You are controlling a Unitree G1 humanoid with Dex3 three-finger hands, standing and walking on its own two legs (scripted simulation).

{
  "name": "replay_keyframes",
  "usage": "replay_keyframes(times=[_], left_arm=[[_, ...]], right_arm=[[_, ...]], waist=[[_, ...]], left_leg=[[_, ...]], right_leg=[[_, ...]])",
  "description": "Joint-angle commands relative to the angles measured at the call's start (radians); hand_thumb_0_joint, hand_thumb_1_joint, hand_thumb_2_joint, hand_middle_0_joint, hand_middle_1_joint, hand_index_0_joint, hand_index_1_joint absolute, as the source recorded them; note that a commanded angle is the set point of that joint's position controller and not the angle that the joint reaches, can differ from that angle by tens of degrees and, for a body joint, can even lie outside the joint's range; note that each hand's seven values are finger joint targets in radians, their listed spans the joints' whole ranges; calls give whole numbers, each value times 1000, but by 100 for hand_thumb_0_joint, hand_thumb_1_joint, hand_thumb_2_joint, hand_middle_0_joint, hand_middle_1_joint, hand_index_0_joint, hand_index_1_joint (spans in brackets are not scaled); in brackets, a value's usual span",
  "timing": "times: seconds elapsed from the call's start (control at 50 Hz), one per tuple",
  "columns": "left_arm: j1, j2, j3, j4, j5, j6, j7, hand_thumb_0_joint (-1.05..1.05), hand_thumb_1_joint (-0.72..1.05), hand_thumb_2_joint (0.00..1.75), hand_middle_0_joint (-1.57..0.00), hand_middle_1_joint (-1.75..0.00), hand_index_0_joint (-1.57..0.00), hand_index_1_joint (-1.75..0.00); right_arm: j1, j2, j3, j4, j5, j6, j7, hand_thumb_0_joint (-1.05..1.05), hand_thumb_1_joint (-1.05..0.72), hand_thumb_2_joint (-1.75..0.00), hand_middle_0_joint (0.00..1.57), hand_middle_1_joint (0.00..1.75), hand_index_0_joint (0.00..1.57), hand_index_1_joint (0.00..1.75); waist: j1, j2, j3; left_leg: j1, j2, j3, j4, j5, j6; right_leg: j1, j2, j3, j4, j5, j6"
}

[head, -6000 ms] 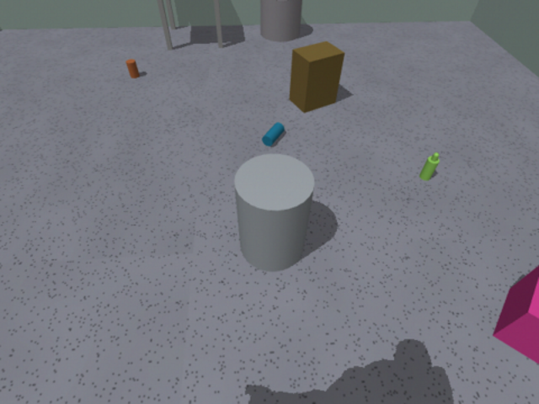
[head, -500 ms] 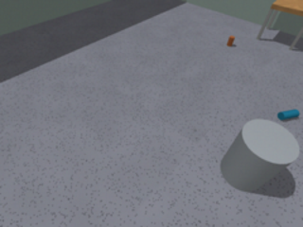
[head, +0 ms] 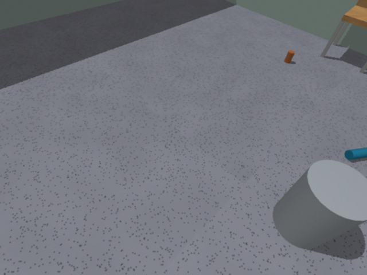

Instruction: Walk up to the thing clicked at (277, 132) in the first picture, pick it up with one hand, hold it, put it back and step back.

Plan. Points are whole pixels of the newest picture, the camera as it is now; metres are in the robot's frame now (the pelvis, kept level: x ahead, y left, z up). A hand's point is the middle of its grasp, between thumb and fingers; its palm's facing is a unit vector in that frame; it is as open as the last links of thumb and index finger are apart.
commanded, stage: walk up
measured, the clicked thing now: (358, 153) +1.03 -1.29 -0.73
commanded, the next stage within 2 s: stand in 1.86 s
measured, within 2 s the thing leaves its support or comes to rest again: neither
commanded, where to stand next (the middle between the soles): +0.45 -0.07 m, yaw -2 degrees
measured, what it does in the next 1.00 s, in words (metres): walks ahead: right foot, then left foot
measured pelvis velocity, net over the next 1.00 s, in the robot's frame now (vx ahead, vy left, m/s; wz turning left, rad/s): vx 0.33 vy -0.06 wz -0.05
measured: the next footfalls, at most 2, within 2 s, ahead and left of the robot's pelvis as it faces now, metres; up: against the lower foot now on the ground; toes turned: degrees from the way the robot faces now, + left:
right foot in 0.34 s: +0.27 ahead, -0.16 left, +0.00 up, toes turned -6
left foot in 0.72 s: +0.43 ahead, +0.05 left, +0.00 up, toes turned +0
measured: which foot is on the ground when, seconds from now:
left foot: down 0.00-0.36, up 0.38-0.70, down 0.72-1.00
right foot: up 0.00-0.32, down 0.34-0.74, up 0.76-1.00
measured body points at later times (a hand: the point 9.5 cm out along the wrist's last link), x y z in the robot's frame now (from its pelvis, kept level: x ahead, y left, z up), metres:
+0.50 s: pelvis +0.17 -0.05 +0.00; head +0.20 -0.07 +0.45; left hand +0.29 +0.26 -0.09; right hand +0.22 -0.36 -0.13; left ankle +0.12 +0.09 -0.65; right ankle +0.23 -0.15 -0.73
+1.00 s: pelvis +0.33 -0.06 +0.00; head +0.36 -0.04 +0.45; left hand +0.41 +0.26 -0.12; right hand +0.36 -0.39 -0.09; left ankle +0.34 +0.08 -0.73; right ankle +0.41 -0.21 -0.70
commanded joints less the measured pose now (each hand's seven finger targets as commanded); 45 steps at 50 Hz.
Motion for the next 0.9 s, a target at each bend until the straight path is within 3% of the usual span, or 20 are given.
replay_keyframes(times=[0.0, 0.06, 0.12, 0.24, 0.26, 0.3, 0.32, 0.34, 0.36, 0.38, 0.44, 0.48, 0.6, 0.68, 0.7, 0.72, 0.74, 0.76, 0.8, 0.88], left_arm=[[-26, 189, 30, -109, -23, -55, 5, 0, 90, 90, -20, -30, -20, -30], [-22, 176, 31, -115, -17, -55, -12, 0, 90, 90, -20, -30, -20, -30], [-73, 156, 24, -156, -12, -55, -23, 0, 90, 90, -20, -30, -20, -30], [-135, 133, 32, -198, -10, -57, -38, 0, 90, 90, -20, -30, -20, -30], [-136, 137, 36, -200, -10, -59, -37, 0, 90, 90, -20, -30, -20, -30], [9, 162, 58, -170, -12, -72, -25, 0, 90, 90, -20, -30, -20, -30], [117, 212, 79, -153, -7, -85, -12, 0, 90, 90, -20, -30, -20, -30], [178, 315, 103, -164, -9, -92, 0, 0, 90, 90, -20, -30, -20, -30], [144, 329, 100, -181, -26, -90, 1, 0, 90, 90, -20, -30, -20, -30], [91, 287, 92, -196, -40, -84, 7, 0, 90, 90, -20, -30, -20, -30], [-15, 206, 64, -233, -33, -89, 15, 0, 90, 90, -20, -30, -20, -30], [-21, 196, 56, -254, -21, -95, 11, 0, 90, 90, -20, -30, -20, -30], [-8, 220, 60, -298, -9, -93, -8, 0, 90, 90, -20, -30, -20, -30], [-62, 186, 36, -318, -6, -73, -15, 0, 90, 90, -20, -30, -20, -30], [-35, 137, 19, -323, -6, -68, -13, 0, 90, 90, -20, -30, -20, -30], [-2, 76, 6, -330, -18, -67, -14, 0, 90, 90, -20, -30, -20, -30], [0, 190, 38, -294, -13, -58, 2, 0, 90, 90, -20, -30, -20, -30], [0, 220, 37, -285, -13, -61, 6, 0, 90, 90, -20, -30, -20, -30], [21, 207, 43, -248, -19, -62, 7, 0, 90, 90, -20, -30, -20, -30], [34, 165, 36, -226, -20, -57, -12, 0, 90, 90, -20, -30, -20, -30]], right_arm=[[17, -260, -52, -104, 15, -19, -29, 0, -90, -90, 20, 30, 20, 30], [67, -250, -47, -111, 18, -30, -28, 0, -90, -90, 20, 30, 20, 30], [88, -251, -48, -130, 21, -30, -28, 0, -90, -90, 20, 30, 20, 30], [82, -262, -47, -181, 25, -14, -31, 0, -90, -90, 20, 30, 20, 30], [88, -263, -46, -186, 24, -11, -33, 0, -90, -90, 20, 30, 20, 30], [65, -245, -38, -208, 23, -9, -36, 0, -90, -90, 20, 30, 20, 30], [113, -192, -16, -216, 27, -9, -35, 0, -90, -90, 20, 30, 20, 30], [179, -138, 4, -237, 43, -9, -33, 0, -90, -90, 20, 30, 20, 30], [138, -221, -15, -214, 34, 3, -45, 0, -90, -90, 20, 30, 20, 30], [130, -242, -23, -188, 37, 3, -48, 0, -90, -90, 20, 30, 20, 30], [165, -205, -15, -159, 39, 9, -31, 0, -90, -90, 20, 30, 20, 30], [182, -191, -17, -149, 27, 14, -11, 0, -90, -90, 20, 30, 20, 30], [91, -178, -26, -186, 13, -9, 1, 0, -90, -90, 20, 30, 20, 30], [234, -209, -47, -139, 7, -38, -18, 0, -90, -90, 20, 30, 20, 30], [287, -253, -59, -133, 3, -46, -30, 0, -90, -90, 20, 30, 20, 30], [318, -351, -77, -154, -8, -55, -38, 0, -90, -90, 20, 30, 20, 30], [271, -375, -80, -183, 15, -52, -38, 0, -90, -90, 20, 30, 20, 30], [228, -353, -75, -190, 25, -50, -41, 0, -90, -90, 20, 30, 20, 30], [189, -305, -49, -199, 24, -51, -48, 0, -90, -90, 20, 30, 20, 30], [134, -288, -37, -216, 18, -44, -47, 0, -90, -90, 20, 30, 20, 30]], waist=[[-17, 135, 37], [-31, 175, 43], [-42, 193, 48], [-40, 181, 25], [-35, 175, 33], [56, 81, -40], [102, -76, -125], [97, -312, -197], [98, -203, -155], [73, -80, -94], [7, -81, -1], [-3, -110, 0], [31, -100, -27], [-67, 21, -64], [-95, 167, -71], [-97, 345, -79], [-92, 198, -31], [-67, 118, -3], [-35, 123, 15], [-24, 241, 9]], left_leg=[[198, 298, -392, -363, -181, 177], [169, 273, -244, -372, 107, 178], [201, 252, -145, -341, 289, 186], [92, 219, -80, -262, 256, 145], [70, 227, -93, -239, 233, 146], [33, 197, -66, 3, 369, 112], [-34, 116, -2, 274, 316, 82], [-268, -50, 54, 571, -101, 20], [-313, -26, -62, 659, -280, 23], [-305, 9, -134, 711, -241, 24], [-242, 70, -116, 578, -138, 18], [-219, 69, -64, 445, -87, 0], [-123, 63, 11, 98, -5, -22], [206, 11, 40, -1, 53, -2], [292, 89, -110, -127, -143, 38], [330, 372, -618, -323, -388, 139], [236, 463, -753, -371, -461, 247], [212, 452, -670, -338, -321, 269], [151, 369, -458, -294, -52, 227], [16, 284, -171, -235, 260, 208]], right_leg=[[-378, -39, 102, 169, 94, -7], [-313, -46, 52, 51, 158, 38], [-306, -57, -10, -91, 210, 41], [-96, -27, -105, -265, 321, 2], [-66, -22, -110, -269, 294, -2], [148, 2, -109, -344, 288, -27], [303, -32, -48, -431, 224, -51], [444, -323, 469, -570, 154, -162], [345, -405, 633, -622, 96, -264], [252, -381, 517, -614, 125, -264], [35, -257, 216, -617, 179, -205], [13, -191, 114, -618, 231, -190], [-34, -212, 86, -607, 85, -196], [-262, -141, 21, -385, -114, -127], [-365, -79, -33, -181, -104, -96], [-520, 59, -98, 137, -80, -18], [-511, 20, 18, 230, -99, -20], [-515, -15, 53, 261, -38, -15], [-448, -49, 71, 225, 47, -2], [-261, -65, -39, 11, 89, 27]])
